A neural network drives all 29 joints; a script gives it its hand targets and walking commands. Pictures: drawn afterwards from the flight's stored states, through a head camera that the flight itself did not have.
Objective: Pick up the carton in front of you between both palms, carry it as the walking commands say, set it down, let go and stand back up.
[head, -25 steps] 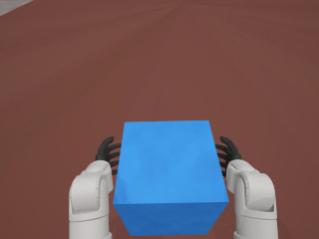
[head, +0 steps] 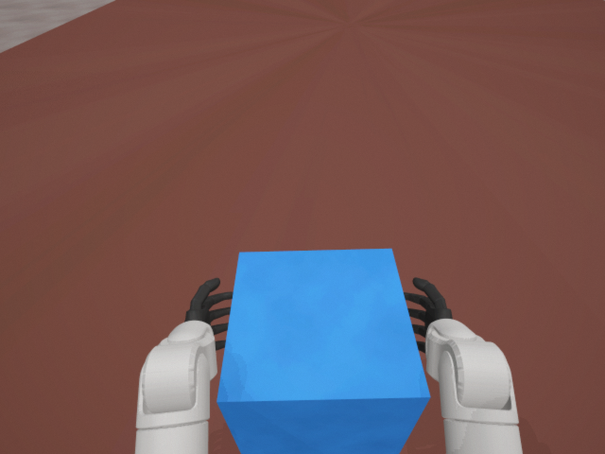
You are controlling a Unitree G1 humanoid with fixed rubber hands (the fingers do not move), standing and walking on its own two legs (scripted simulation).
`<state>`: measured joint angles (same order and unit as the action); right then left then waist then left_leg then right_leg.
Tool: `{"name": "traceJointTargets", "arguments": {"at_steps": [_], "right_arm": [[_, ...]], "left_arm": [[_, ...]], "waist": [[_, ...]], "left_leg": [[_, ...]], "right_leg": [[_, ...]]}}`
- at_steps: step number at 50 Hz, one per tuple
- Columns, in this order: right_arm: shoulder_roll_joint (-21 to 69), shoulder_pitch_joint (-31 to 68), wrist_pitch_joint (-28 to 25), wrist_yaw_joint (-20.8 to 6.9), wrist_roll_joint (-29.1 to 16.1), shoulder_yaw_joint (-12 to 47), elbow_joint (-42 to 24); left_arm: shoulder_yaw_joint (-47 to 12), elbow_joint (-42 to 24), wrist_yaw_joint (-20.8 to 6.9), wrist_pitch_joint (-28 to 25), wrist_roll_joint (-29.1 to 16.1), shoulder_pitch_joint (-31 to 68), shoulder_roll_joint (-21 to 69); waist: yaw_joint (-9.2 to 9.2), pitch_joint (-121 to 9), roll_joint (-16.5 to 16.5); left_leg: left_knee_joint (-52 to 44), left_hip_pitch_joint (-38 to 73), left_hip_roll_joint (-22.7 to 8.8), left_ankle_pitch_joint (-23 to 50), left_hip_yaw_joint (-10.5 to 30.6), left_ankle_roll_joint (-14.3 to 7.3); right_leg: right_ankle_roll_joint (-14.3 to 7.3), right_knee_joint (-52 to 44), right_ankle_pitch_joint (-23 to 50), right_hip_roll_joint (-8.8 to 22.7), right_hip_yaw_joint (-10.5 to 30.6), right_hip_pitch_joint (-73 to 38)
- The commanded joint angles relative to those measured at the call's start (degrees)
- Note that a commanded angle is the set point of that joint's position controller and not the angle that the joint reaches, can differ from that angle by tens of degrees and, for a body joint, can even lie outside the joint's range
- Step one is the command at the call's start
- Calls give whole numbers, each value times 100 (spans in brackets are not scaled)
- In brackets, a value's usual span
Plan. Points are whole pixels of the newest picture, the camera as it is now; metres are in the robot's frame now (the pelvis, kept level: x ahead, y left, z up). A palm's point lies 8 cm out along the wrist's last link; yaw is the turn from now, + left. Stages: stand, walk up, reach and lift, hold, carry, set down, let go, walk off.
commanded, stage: carry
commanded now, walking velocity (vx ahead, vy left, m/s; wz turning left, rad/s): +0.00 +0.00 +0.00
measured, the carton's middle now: (317, 362) +0.26 +0.00 -0.01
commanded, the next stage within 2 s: hold in 0.96 s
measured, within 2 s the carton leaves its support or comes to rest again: neither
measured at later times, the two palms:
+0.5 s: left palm (207, 352) +0.25 +0.15 +0.04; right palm (432, 350) +0.25 -0.15 +0.04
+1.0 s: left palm (209, 350) +0.25 +0.14 +0.04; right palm (436, 349) +0.25 -0.15 +0.04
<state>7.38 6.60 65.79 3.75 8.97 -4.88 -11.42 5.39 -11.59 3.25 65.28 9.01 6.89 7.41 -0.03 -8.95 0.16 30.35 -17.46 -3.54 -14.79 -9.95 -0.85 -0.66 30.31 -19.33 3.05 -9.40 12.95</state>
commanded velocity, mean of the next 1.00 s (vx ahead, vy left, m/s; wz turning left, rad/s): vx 0.00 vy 0.00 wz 0.00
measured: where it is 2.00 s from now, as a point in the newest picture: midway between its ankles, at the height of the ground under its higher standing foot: outside the picture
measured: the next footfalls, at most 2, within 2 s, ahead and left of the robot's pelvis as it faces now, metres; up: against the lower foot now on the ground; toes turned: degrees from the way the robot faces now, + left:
none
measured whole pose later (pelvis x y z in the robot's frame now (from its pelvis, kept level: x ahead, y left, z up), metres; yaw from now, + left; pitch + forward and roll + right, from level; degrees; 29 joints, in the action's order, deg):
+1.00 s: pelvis -0.03 -0.01 +0.00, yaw +0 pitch +0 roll +0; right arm 8.0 11.3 41.9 1.5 13.8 -8.8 9.3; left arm 9.5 8.6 1.2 41.6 13.8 11.4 8.0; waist -0.3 -3.4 0.3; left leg 27.1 -16.3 -2.6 -9.9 -6.4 -0.8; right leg -1.8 28.3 -14.3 1.5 -7.3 12.5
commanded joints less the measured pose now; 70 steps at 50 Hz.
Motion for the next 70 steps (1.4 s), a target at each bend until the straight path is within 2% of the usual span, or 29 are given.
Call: {"name": "traceJointTargets", "arguments": {"at_steps": [1, 9, 16, 21, 26, 33, 48, 49, 50, 51, 52, 53, 55, 56, 59, 63, 70], "right_arm": [[5134, 2682, -357, -1432, -2101, 3868, -247], [4789, 2518, -1069, -1408, -1623, 3415, 297], [4636, 2660, -1891, -1399, -1095, 2785, 1084], [4766, 2996, -2563, -1439, -748, 2288, 1859], [5133, 3248, -2972, -1515, -676, 2242, 2203], [5271, 2996, -2714, -1519, -938, 2690, 1774], [5135, 2958, -2592, -1507, -956, 2686, 1680], [5273, 2461, -2585, -1566, -930, 2516, 1767], [5108, 2570, -2666, -1539, -822, 2503, 1578], [5203, 2639, -2680, -1543, -765, 2461, 1638], [5205, 2764, -2698, -1537, -791, 2456, 1643], [5200, 2745, -2718, -1532, -814, 2465, 1685], [5149, 2686, -2734, -1501, -720, 2366, 1792], [5139, 2751, -2733, -1502, -696, 2308, 1800], [5213, 3033, -2719, -1576, -748, 2301, 1965], [5301, 3300, -2700, -1698, -785, 2259, 2203], [5458, 3577, -2704, -1808, -705, 2027, 2535]], "left_arm": [[-3865, -102, -1398, -280, -2066, 2474, 5174], [-3411, 436, -1371, -983, -1583, 2276, 4850], [-2783, 1217, -1366, -1819, -1047, 2445, 4694], [-2282, 1989, -1426, -2492, -693, 2799, 4837], [-2247, 2370, -1510, -2893, -636, 3034, 5205], [-2688, 1973, -1515, -2640, -900, 2772, 5319], [-2665, 1860, -1492, -2513, -902, 2737, 5179], [-2599, 1769, -1548, -2463, -931, 2285, 5339], [-2530, 1572, -1526, -2531, -870, 2331, 5163], [-2600, 1571, -1552, -2526, -823, 2536, 5212], [-2581, 1666, -1544, -2534, -815, 2560, 5237], [-2546, 1681, -1524, -2555, -803, 2511, 5203], [-2540, 1677, -1543, -2566, -788, 2648, 5148], [-2504, 1739, -1564, -2568, -770, 2690, 5137], [-2394, 1979, -1591, -2563, -705, 2786, 5205], [-2192, 2306, -1623, -2546, -605, 2866, 5333], [-2107, 2608, -1769, -2519, -613, 3230, 5549]], "waist": [[-5, -667, -11], [-3, -666, -10], [2, -675, -31], [-13, -750, -40], [-18, -923, -30], [-6, -1052, -21], [-5, -955, -19], [9, -349, 277], [-23, -672, 262], [8, -571, 126], [56, -491, 132], [15, -439, 128], [6, -350, 123], [57, -301, 101], [-4, -95, 45], [-97, 69, 65], [-27, 101, 11]], "left_leg": [[-452, 492, -611, 1143, 709, -72], [-520, 444, -611, 971, 721, -64], [-574, 397, -613, 790, 736, -44], [-587, 399, -612, 696, 747, -35], [-554, 468, -614, 771, 745, -39], [-489, 520, -608, 1044, 727, -40], [-460, 477, -604, 1107, 709, -20], [-609, 1771, 939, 2073, 1351, -113], [-615, 1982, 784, 2045, 1500, -114], [-685, 1812, 813, 2038, 1494, -81], [-708, 2001, 823, 2134, 1482, -84], [-731, 2133, 817, 2238, 1498, -69], [-803, 1779, 852, 1932, 1491, 16], [-848, 1718, 850, 1733, 1488, 5], [-899, 1765, 844, 1218, 1454, -28], [-940, 1833, 818, 936, 1447, -43], [-1018, 1981, 730, 554, 1476, -1]], "right_leg": [[-82, -591, 1143, 652, 650, 80], [-97, -669, 941, 642, 665, 168], [-110, -720, 781, 635, 673, 240], [-120, -731, 697, 634, 695, 272], [-132, -687, 775, 628, 699, 225], [-117, -606, 1065, 626, 685, 99], [-114, -592, 1183, 626, 679, 111], [-155, -991, 2462, -643, 1480, -339], [-113, -975, 2493, -541, 1585, -577], [-106, -1021, 2419, -576, 1617, -714], [-83, -1030, 2467, -594, 1611, -642], [-77, -1036, 2509, -613, 1619, -662], [-55, -1110, 2335, -611, 1608, -1129], [-53, -1127, 2164, -605, 1609, -1148], [-52, -1218, 1544, -587, 1591, -826], [-57, -1277, 1144, -565, 1573, -582], [-122, -1297, 636, -583, 1527, -301]]}}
